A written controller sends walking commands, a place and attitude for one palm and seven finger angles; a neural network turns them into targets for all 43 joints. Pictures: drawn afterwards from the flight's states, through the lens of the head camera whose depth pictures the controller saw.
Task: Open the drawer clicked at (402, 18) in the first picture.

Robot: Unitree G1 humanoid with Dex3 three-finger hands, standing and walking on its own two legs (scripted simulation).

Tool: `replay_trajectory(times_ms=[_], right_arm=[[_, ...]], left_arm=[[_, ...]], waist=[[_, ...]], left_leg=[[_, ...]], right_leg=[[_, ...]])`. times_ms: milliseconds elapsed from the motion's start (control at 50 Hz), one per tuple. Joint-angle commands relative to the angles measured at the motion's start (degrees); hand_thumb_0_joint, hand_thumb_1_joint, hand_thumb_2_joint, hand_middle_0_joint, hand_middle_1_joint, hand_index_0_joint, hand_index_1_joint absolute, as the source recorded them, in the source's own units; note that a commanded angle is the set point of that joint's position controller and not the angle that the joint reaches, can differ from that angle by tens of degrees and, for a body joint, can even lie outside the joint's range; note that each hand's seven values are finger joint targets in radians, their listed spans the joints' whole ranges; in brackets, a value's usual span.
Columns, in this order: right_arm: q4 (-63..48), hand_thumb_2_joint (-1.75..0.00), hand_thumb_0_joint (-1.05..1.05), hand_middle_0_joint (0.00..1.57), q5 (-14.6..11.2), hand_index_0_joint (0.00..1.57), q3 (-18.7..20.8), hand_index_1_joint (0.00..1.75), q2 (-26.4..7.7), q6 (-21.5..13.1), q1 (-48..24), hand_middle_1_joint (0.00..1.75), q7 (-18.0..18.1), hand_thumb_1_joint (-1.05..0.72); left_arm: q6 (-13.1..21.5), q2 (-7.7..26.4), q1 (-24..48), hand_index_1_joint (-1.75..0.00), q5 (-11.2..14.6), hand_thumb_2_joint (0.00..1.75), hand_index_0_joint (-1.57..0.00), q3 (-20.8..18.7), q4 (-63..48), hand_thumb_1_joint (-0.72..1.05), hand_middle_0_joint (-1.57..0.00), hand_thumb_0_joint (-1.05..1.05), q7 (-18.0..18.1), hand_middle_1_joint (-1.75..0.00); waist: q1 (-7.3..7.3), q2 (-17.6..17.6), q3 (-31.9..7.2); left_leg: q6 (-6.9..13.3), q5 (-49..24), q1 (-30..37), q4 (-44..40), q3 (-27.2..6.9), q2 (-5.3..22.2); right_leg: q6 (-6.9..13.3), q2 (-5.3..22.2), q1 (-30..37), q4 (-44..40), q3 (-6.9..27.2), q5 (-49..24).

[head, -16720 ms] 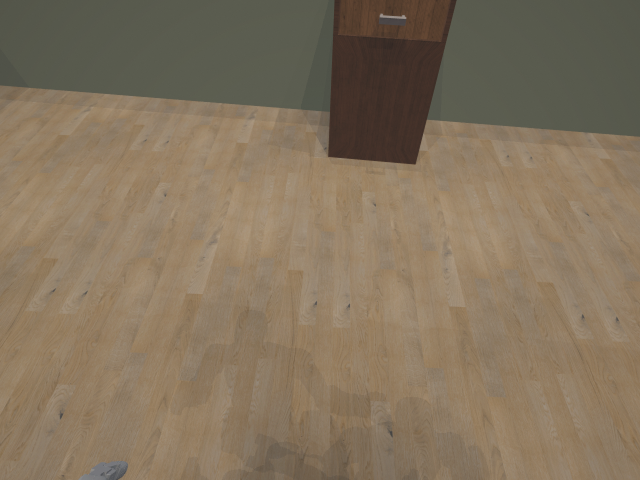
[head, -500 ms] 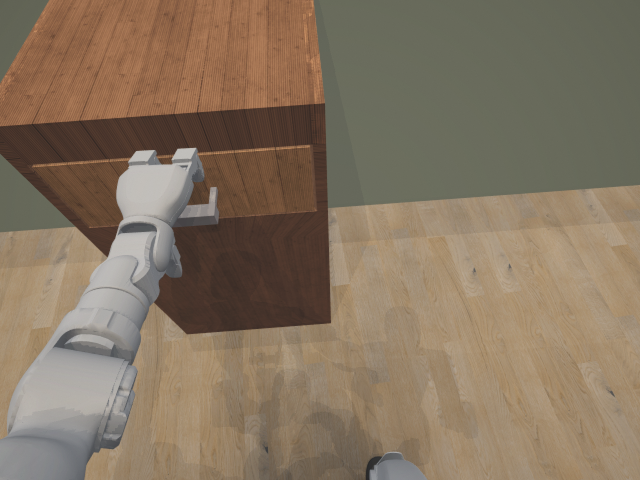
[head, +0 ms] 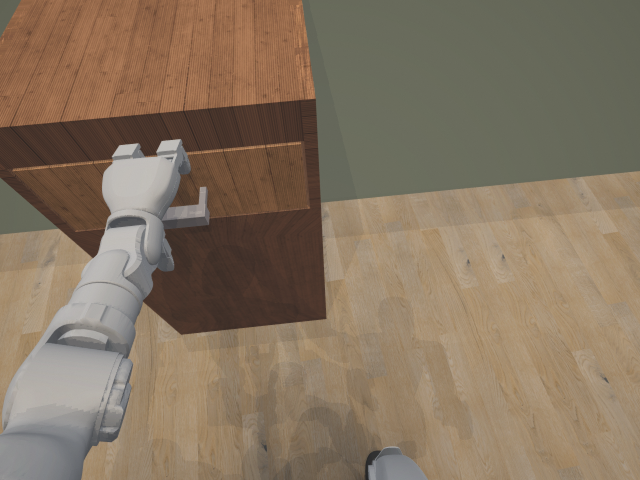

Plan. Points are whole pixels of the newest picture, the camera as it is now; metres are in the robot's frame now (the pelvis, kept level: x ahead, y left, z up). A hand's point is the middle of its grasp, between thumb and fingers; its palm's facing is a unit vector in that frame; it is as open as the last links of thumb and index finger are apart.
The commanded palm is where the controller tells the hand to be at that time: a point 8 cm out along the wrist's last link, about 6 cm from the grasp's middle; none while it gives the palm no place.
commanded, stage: re-aim the fingers above the handle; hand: left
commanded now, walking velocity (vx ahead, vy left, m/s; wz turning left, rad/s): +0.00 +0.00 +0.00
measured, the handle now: (175, 206) +0.52 +0.21 -0.04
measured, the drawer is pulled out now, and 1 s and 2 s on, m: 0.00 0.00 0.00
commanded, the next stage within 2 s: lower the fingers behind the handle in 0.72 s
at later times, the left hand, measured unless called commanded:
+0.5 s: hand (162, 208) +0.47 +0.20 +0.02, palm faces -0.03 +0.00 -1.00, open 13.8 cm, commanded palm +0.45 +0.21 +0.08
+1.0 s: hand (166, 216) +0.47 +0.20 +0.01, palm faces -0.06 +0.00 -1.00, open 13.8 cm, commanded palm +0.44 +0.21 +0.06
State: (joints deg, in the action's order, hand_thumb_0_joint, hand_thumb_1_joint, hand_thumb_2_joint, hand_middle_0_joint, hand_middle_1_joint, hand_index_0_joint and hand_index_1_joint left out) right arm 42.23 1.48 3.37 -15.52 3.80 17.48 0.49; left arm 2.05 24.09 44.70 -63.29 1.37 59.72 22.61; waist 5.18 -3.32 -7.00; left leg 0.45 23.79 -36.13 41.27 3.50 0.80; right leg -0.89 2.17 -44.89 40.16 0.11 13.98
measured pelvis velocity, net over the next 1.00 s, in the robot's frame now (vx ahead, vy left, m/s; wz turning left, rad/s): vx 0.01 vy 0.00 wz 0.01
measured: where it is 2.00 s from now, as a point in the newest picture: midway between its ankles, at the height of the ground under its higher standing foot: outside the picture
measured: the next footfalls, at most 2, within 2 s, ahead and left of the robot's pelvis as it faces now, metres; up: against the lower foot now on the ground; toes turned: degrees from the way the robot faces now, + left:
none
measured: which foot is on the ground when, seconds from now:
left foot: down 0.00-1.00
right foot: down 0.00-1.00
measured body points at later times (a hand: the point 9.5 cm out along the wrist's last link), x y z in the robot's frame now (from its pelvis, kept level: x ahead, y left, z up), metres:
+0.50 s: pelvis +0.01 +0.00 +0.00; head +0.11 -0.02 +0.44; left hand +0.47 +0.20 +0.08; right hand +0.06 -0.27 -0.14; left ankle -0.05 +0.11 -0.71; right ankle +0.04 -0.13 -0.71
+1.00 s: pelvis +0.01 +0.00 +0.00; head +0.10 -0.02 +0.44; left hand +0.46 +0.20 +0.07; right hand +0.05 -0.28 -0.14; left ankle -0.05 +0.11 -0.71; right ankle +0.04 -0.13 -0.71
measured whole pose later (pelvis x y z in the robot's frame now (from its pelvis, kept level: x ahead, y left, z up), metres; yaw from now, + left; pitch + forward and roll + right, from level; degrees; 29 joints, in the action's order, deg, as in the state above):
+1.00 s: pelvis +0.01 +0.00 +0.00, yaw +1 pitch +19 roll +0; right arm 42.2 1.4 3.8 -15.5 3.8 16.9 0.6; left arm 2.1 22.4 43.8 -63.2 3.9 59.7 22.1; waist 4.4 -3.2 -7.2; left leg 0.2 24.1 -35.4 41.1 2.5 0.8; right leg -0.7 2.2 -43.9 40.0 -0.8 14.7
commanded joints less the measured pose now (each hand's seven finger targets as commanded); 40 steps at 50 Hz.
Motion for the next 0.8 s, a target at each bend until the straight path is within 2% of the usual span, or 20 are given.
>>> replay_trajectory(times_ms=[0,20,80,160,180,220,240,260,320,340,360,420,460,480,520,580,600,640,700,780], right_arm=[[-3.5,-0.90,0.00,0.20,-0.3,0.20,3.3,0.30,-8.5,-1.2,6.0,0.30,0.3,-0.90],[-3.5,-0.90,0.00,0.20,-0.3,0.20,3.3,0.30,-8.6,-1.3,6.0,0.30,0.4,-0.90],[-3.4,-0.90,0.00,0.20,-0.1,0.20,3.6,0.30,-8.2,-1.5,6.4,0.30,0.8,-0.90],[-3.2,-0.90,0.00,0.20,0.3,0.20,3.6,0.30,-8.1,-1.4,6.5,0.30,0.6,-0.90],[-2.8,-0.90,0.00,0.20,0.4,0.20,3.6,0.30,-7.8,-1.3,6.6,0.30,0.4,-0.90],[-2.6,-0.90,0.00,0.20,0.5,0.20,3.4,0.30,-8.1,-1.0,6.1,0.30,0.0,-0.90],[-2.8,-0.90,0.00,0.20,0.4,0.20,3.3,0.30,-7.9,-0.9,6.1,0.30,-0.1,-0.90],[-2.8,-0.90,0.00,0.20,0.4,0.20,3.2,0.30,-8.1,-0.8,5.6,0.30,-0.2,-0.90],[-3.4,-0.90,0.00,0.20,0.2,0.20,3.0,0.30,-8.1,-0.4,5.3,0.30,-0.4,-0.90],[-3.5,-0.90,0.00,0.20,0.1,0.20,3.2,0.30,-8.0,-0.4,5.2,0.30,-0.3,-0.90],[-3.7,-0.90,0.00,0.20,0.0,0.20,3.1,0.30,-8.2,-0.2,5.0,0.30,-0.1,-0.90],[-3.9,-0.90,0.00,0.20,-0.1,0.20,3.1,0.30,-8.0,-0.1,5.1,0.30,0.1,-0.90],[-4.1,-0.90,0.00,0.20,-0.2,0.20,3.0,0.30,-8.2,0.0,4.8,0.30,0.4,-0.90],[-4.1,-0.90,0.00,0.20,-0.1,0.20,3.1,0.30,-8.0,-0.2,5.1,0.30,0.5,-0.90],[-4.2,-0.90,0.00,0.20,-0.1,0.20,3.0,0.30,-7.7,-0.4,5.0,0.30,0.5,-0.90],[-3.9,-0.90,0.00,0.20,0.1,0.20,3.2,0.30,-7.7,-0.8,5.4,0.30,0.6,-0.90],[-3.6,-0.90,0.00,0.20,0.2,0.20,3.3,0.30,-7.8,-0.8,5.7,0.30,0.5,-0.90],[-3.6,-0.90,0.00,0.20,0.2,0.20,3.1,0.30,-7.8,-0.8,5.4,0.30,0.4,-0.90],[-3.5,-0.90,0.00,0.20,0.3,0.20,3.3,0.30,-7.7,-0.8,5.5,0.30,0.1,-0.90],[-3.4,-0.90,0.00,0.20,0.1,0.20,3.3,0.30,-7.8,-0.6,5.3,0.30,0.2,-0.90]], left_arm=[[-0.6,11.4,21.1,-1.20,0.6,0.30,-0.30,-0.9,-9.4,-0.50,-0.30,0.00,1.2,-1.20],[-0.4,11.0,21.9,-1.20,0.7,0.30,-0.30,-0.3,-9.6,-0.50,-0.30,0.00,1.0,-1.20],[1.3,10.8,25.0,-1.20,0.7,0.30,-0.30,0.2,-13.0,-0.50,-0.30,0.00,0.8,-1.20],[2.2,12.0,25.7,-1.20,0.3,0.30,-0.30,-1.4,-14.6,-0.50,-0.30,0.00,2.0,-1.20],[1.9,11.1,24.6,-1.20,0.0,0.30,-0.30,-0.8,-13.2,-0.50,-0.30,0.00,2.4,-1.20],[0.8,12.6,23.4,-1.20,-0.1,0.30,-0.30,-2.3,-12.3,-0.50,-0.30,0.00,3.2,-1.20],[0.1,11.5,24.0,-1.20,0.0,0.30,-0.30,-1.4,-11.9,-0.50,-0.30,0.00,3.5,-1.20],[-0.4,12.8,24.6,-1.20,-0.2,0.30,-0.30,-2.5,-11.7,-0.50,-0.30,0.00,3.6,-1.20],[-2.3,12.3,23.1,-1.20,0.0,0.30,-0.30,-1.8,-11.0,-0.50,-0.30,0.00,3.2,-1.20],[-2.4,11.1,23.3,-1.20,0.1,0.30,-0.30,-1.0,-11.3,-0.50,-0.30,0.00,2.8,-1.20],[-2.5,12.0,22.0,-1.20,0.5,0.30,-0.30,-2.0,-10.7,-0.50,-0.30,0.00,2.3,-1.20],[-2.4,10.7,21.9,-1.20,0.5,0.30,-0.30,-0.6,-11.1,-0.50,-0.30,0.00,1.3,-1.20],[-1.9,12.0,21.4,-1.20,0.6,0.30,-0.30,-1.6,-11.3,-0.50,-0.30,0.00,0.7,-1.20],[-1.3,11.3,22.6,-1.20,0.4,0.30,-0.30,-0.6,-12.0,-0.50,-0.30,0.00,0.7,-1.20],[-0.5,10.6,21.8,-1.20,0.3,0.30,-0.30,-0.4,-12.6,-0.50,-0.30,0.00,0.7,-1.20],[0.5,10.0,23.7,-1.20,0.0,0.30,-0.30,0.1,-13.2,-0.50,-0.30,0.00,1.5,-1.20],[0.6,12.1,23.6,-1.20,0.0,0.30,-0.30,-1.9,-13.5,-0.50,-0.30,0.00,1.9,-1.20],[0.3,12.9,22.8,-1.20,0.0,0.30,-0.30,-2.4,-12.8,-0.50,-0.30,0.00,2.3,-1.20],[-0.1,11.8,23.2,-1.20,-0.1,0.30,-0.30,-1.8,-13.7,-0.50,-0.30,0.00,2.8,-1.20],[-1.1,10.4,23.2,-1.20,0.5,0.30,-0.30,-0.4,-12.2,-0.50,-0.30,0.00,2.3,-1.20]], waist=[[0.40,4.0,-22.9],[0.68,4.6,-22.5],[0.99,1.9,-24.8],[0.31,0.1,-26.3],[0.43,-0.1,-25.3],[-0.20,-0.5,-25.1],[0.20,0.7,-24.9],[0.10,0.8,-25.2],[-0.49,0.5,-24.9],[-0.05,2.0,-25.5],[-0.53,2.8,-26.0],[-0.19,3.5,-24.5],[-0.48,3.9,-24.2],[0.05,3.3,-24.1],[-0.41,2.3,-23.4],[0.52,1.9,-23.8],[-0.05,2.4,-24.6],[-0.35,2.5,-24.8],[-0.47,0.5,-25.9],[0.39,2.8,-24.8]], left_leg=[[0.9,-24.0,5.5,-3.9,-1.4,-2.2],[1.0,-22.7,5.4,-4.1,-1.3,-2.3],[1.0,-24.1,7.8,-3.8,-1.7,-2.4],[0.5,-28.4,9.1,-2.7,-2.2,-2.4],[0.4,-28.8,9.0,-2.7,-2.4,-2.3],[0.1,-29.9,8.7,-2.6,-2.3,-2.2],[0.2,-28.4,7.7,-2.8,-2.1,-2.3],[0.2,-28.3,7.4,-2.8,-2.1,-2.4],[0.2,-28.5,7.4,-3.5,-1.8,-2.3],[0.4,-28.8,7.8,-3.5,-1.6,-2.3],[0.5,-29.6,7.5,-3.4,-1.7,-2.4],[0.7,-28.0,7.4,-4.0,-1.4,-2.3],[0.7,-27.9,7.2,-4.1,-1.4,-2.4],[0.8,-26.8,7.3,-4.2,-1.4,-2.3],[0.7,-26.7,7.6,-4.2,-1.4,-2.4],[0.7,-26.2,7.9,-3.8,-1.7,-2.4],[0.6,-26.7,8.0,-3.7,-1.8,-2.3],[0.6,-26.6,6.9,-3.5,-1.6,-2.6],[0.4,-28.9,8.3,-3.3,-1.8,-2.5],[0.7,-26.7,7.4,-3.8,-1.4,-2.5]], right_leg=[[2.2,-3.4,22.3,-1.6,-1.6,-17.9],[2.1,-3.4,22.2,-2.1,-1.5,-17.1],[2.3,-3.3,22.1,-2.1,-1.4,-17.3],[2.6,-3.4,21.4,-0.9,-1.7,-18.9],[2.6,-3.4,20.7,-0.7,-2.0,-18.7],[2.6,-3.4,20.6,-0.4,-2.1,-19.1],[2.5,-3.5,21.2,-0.6,-2.1,-19.0],[2.6,-3.4,21.6,-0.5,-2.1,-19.0],[2.5,-3.4,22.7,-0.7,-2.1,-19.8],[2.4,-3.4,23.4,-0.9,-2.1,-20.5],[2.4,-3.4,24.4,-0.9,-1.9,-21.1],[2.2,-3.4,24.3,-1.5,-1.9,-20.7],[2.4,-3.3,24.7,-1.5,-1.7,-20.8],[2.2,-3.2,24.3,-1.7,-1.6,-20.2],[2.4,-3.3,23.7,-1.7,-1.8,-19.7],[2.4,-3.4,22.4,-1.6,-1.8,-18.7],[2.4,-3.3,23.0,-1.2,-1.7,-19.2],[2.4,-3.3,23.8,-1.0,-1.6,-20.1],[2.5,-3.4,23.3,-0.7,-1.8,-20.6],[2.3,-3.4,24.1,-1.5,-1.7,-20.4]])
